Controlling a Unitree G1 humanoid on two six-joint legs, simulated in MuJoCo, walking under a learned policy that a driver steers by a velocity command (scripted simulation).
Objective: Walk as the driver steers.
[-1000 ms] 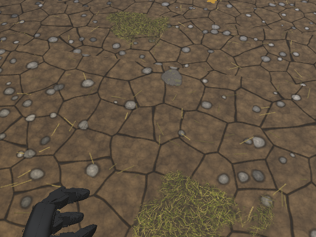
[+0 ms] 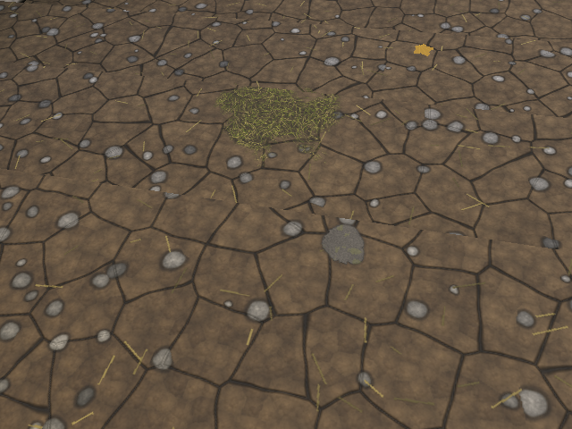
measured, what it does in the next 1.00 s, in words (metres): steps on the spot, turning right: left foot, then right foot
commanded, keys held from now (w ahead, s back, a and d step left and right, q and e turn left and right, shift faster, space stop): e+shift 0.28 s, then shift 0.52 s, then w+shift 0.20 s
